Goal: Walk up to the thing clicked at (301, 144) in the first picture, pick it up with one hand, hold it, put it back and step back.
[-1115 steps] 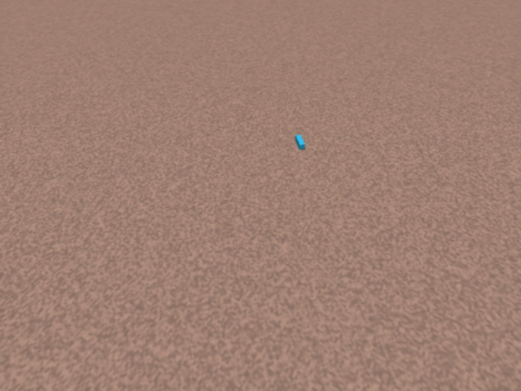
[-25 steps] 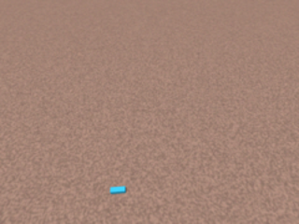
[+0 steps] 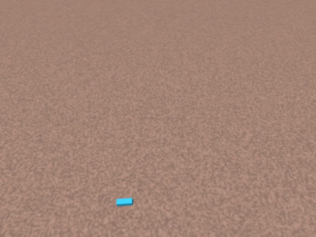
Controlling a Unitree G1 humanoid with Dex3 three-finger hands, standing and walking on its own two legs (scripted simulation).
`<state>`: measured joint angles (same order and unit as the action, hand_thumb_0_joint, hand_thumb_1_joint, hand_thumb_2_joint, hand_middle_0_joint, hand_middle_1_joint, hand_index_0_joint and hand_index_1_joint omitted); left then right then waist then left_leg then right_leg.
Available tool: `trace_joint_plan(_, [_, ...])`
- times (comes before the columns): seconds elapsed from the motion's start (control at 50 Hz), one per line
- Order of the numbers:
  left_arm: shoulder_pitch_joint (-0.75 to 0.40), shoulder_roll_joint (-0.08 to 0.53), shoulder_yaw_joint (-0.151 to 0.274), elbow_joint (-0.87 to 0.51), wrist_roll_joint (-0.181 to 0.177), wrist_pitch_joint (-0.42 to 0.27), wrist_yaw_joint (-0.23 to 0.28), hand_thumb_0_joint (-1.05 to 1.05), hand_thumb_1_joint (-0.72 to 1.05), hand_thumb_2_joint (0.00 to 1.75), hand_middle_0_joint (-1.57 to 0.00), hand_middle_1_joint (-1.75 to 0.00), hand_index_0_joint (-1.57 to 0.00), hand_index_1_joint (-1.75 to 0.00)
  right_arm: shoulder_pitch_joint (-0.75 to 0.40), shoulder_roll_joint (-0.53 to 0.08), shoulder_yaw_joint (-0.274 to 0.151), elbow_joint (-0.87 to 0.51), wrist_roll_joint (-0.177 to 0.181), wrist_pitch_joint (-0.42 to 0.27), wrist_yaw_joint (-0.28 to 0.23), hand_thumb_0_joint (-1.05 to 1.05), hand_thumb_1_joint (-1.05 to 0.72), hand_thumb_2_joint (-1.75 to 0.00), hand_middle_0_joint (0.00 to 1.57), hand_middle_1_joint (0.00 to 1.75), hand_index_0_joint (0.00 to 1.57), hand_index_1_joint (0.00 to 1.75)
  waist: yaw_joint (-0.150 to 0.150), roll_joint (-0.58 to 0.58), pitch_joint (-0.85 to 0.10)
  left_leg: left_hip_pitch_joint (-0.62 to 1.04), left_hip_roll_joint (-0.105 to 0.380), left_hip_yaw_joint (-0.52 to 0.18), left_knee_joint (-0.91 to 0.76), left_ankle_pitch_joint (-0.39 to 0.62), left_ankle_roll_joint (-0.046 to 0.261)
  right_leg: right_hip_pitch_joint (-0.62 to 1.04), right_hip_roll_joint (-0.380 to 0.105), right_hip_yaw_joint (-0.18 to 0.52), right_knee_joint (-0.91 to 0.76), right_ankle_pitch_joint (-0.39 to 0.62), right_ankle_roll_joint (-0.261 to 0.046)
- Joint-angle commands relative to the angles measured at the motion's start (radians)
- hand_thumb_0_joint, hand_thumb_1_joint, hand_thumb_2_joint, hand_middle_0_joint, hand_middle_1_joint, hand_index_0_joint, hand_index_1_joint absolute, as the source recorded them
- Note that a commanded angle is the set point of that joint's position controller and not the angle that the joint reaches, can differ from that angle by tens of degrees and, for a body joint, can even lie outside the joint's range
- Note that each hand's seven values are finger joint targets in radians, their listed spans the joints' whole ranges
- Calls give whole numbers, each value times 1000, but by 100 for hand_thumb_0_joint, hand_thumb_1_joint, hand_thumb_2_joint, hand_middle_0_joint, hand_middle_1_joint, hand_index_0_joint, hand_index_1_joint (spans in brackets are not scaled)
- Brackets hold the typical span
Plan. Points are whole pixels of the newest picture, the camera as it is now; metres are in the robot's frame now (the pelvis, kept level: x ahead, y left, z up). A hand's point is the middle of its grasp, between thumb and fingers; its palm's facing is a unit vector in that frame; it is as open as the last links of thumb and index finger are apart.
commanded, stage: stand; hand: left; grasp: from above
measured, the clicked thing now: (124, 202) +0.45 +0.23 -0.76
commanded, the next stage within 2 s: rise first in 0.76 s
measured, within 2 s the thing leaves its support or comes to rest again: neither
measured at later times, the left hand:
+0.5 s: hand out of the picture +0.08 +0.26 -0.16, palm faces -0.04 -0.94 -0.34, open 7.4 cm
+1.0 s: hand out of the picture +0.13 +0.25 -0.16, palm faces +0.03 -0.95 -0.32, open 7.8 cm
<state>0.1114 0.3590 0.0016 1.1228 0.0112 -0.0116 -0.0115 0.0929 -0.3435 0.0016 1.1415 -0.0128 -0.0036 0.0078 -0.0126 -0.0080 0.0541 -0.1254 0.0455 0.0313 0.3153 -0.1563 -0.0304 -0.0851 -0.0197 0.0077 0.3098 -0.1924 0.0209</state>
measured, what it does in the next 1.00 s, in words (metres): stands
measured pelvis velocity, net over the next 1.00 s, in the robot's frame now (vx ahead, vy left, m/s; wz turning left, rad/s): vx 0.00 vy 0.00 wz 0.02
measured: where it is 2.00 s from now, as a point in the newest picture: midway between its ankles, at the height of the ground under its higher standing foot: outside the picture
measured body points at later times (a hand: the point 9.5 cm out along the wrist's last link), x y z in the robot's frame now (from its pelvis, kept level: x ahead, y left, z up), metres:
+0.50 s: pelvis +0.01 +0.00 +0.00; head +0.02 +0.00 +0.45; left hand +0.08 +0.30 -0.13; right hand +0.08 -0.30 -0.13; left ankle +0.01 +0.14 -0.75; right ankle -0.01 -0.13 -0.75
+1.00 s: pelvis +0.00 +0.00 -0.01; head +0.05 +0.00 +0.44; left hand +0.12 +0.30 -0.14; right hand +0.09 -0.29 -0.14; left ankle +0.01 +0.14 -0.75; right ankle -0.01 -0.13 -0.75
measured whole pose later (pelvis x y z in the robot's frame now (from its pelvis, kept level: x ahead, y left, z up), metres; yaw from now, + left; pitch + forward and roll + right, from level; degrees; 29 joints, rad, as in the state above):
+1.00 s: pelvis +0.00 +0.00 -0.01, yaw +1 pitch +2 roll +0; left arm 0.01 0.33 0.09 1.06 0.02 -0.03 -0.01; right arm 0.18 -0.31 -0.01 0.91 0.03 -0.04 -0.03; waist -0.01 0.00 0.06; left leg -0.29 0.04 0.00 0.45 -0.20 -0.03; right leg -0.24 -0.02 -0.01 0.45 -0.25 0.02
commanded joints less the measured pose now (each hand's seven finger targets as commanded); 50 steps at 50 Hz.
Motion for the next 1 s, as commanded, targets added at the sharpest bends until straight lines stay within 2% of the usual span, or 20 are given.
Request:
trace_joint_plan(0.0, [-36,217,38,-56,-2,-17,18,0,90,90,-20,-30,-20,-30,-40,-220,-46,-60,4,-22,-9,0,-90,-90,20,30,20,30,5,13,-73,44,96,-79,-39,87,38,-42,-108,75,-56,105,-36])
trace_joint_plan(0.06, [-37,215,38,-56,-3,-17,15,0,90,90,-20,-30,-20,-30,-33,-221,-44,-59,2,-24,-10,0,-90,-90,20,30,20,30,6,26,-73,37,94,-79,-45,69,39,-37,-111,80,-54,96,-35])
trace_joint_plan(0.2, [-29,220,37,-59,-1,-18,17,0,90,90,-20,-30,-20,-30,-31,-221,-45,-60,3,-25,-11,0,-90,-90,20,30,20,30,6,21,-94,57,98,-81,-31,131,40,-30,-112,75,-40,141,-38])
trace_joint_plan(0.38, [-20,214,33,-57,-3,-17,19,0,90,90,-20,-30,-20,-30,-33,-221,-45,-59,6,-25,-11,0,-90,-90,20,30,20,30,9,3,-78,66,100,-82,-29,147,38,-42,-109,70,-41,146,-37])
trace_joint_plan(0.62, [-23,221,38,-63,0,-19,21,0,90,90,-20,-30,-20,-30,-35,-223,-47,-68,5,-24,-13,0,-90,-90,20,30,20,30,7,10,-102,87,103,-72,-17,186,41,-25,-117,74,-29,207,-36])
trace_joint_plan(0.82, [-26,216,38,-62,-2,-15,20,0,90,90,-20,-30,-20,-30,-32,-216,-45,-68,5,-23,-13,0,-90,-90,20,30,20,30,8,12,-72,56,96,-71,-33,138,40,-24,-112,74,-40,165,-39])
trace_joint_plan(0.84, [-18,215,37,-61,-2,-16,20,0,82,94,-16,-38,-16,-38,-39,-220,-45,-69,6,-23,-12,0,-93,-91,20,30,20,30,11,12,-76,67,101,-77,-35,146,39,-31,-110,69,-39,158,-38])
trace_joint_plan(0.86, [-368,48,49,-412,-40,-109,32,0,75,93,-24,-46,-23,-46,4,-53,-8,-361,67,-71,-30,0,-98,-92,20,30,20,30,-105,20,8,-92,-45,37,46,-13,42,-243,16,-10,17,66,-21])
trace_joint_plan(0.88, [-488,114,77,-357,-34,-102,38,0,67,95,-24,-51,-20,-54,51,-83,-15,-307,69,-74,-39,0,-92,-91,20,30,20,30,-65,-2,-36,-79,-44,32,55,-33,43,-192,15,-19,24,30,-21])
trace_joint_plan(0.9, [-280,194,136,-146,-11,-56,43,0,59,98,-22,-56,-17,-61,89,-111,-27,-284,65,-64,-45,0,-94,-91,20,30,20,30,-49,-20,-28,-110,-52,30,74,-49,45,-207,19,-29,33,-5,-27])
trace_joint_plan(0.92, [-210,189,150,-98,-1,-43,26,0,51,93,-23,-61,-19,-65,92,-113,-43,-313,62,-54,-42,0,-90,-90,20,30,20,30,-17,-6,-29,-137,-46,33,101,-35,41,-218,24,-34,63,-11,-32])
trace_joint_plan(0.94, [-256,199,147,-145,27,-44,13,0,45,91,-21,-69,-20,-71,106,-111,-60,-338,53,-57,-46,0,-91,-90,20,30,20,30,-25,-22,-108,-131,-48,29,132,0,46,-227,21,-30,94,23,-31])
trace_joint_plan(0.96, [-290,261,189,-194,47,-54,6,0,37,91,-22,-74,-20,-75,126,-110,-75,-352,48,-66,-53,0,-90,-90,20,30,20,30,-9,-11,-196,-119,-48,22,153,47,45,-198,15,-25,124,82,-27])
trace_joint_plan(0.98, [-213,252,199,-141,79,-43,-8,0,29,90,-19,-81,-19,-81,128,-107,-84,-379,40,-72,-50,0,-88,-89,20,30,20,30,-6,-3,-237,-136,-54,19,190,91,43,-194,14,-28,162,125,-28])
